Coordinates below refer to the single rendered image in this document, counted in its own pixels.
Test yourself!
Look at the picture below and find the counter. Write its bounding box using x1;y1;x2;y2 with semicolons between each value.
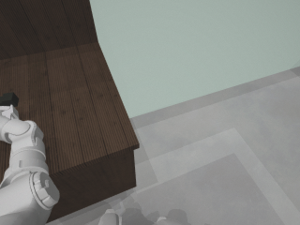
0;0;140;224

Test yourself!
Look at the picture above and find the left robot thigh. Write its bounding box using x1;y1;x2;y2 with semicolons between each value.
98;213;122;225

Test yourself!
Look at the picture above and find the robot left shin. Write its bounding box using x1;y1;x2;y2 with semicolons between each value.
105;209;115;214

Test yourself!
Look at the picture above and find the robot left forearm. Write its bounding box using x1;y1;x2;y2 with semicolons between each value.
0;118;49;189

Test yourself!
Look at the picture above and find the robot left upper arm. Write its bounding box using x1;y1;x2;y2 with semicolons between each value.
0;172;60;225

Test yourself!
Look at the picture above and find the tap lever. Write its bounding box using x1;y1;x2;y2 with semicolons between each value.
0;92;19;107

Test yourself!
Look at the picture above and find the left robot hand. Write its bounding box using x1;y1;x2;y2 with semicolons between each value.
0;104;20;141

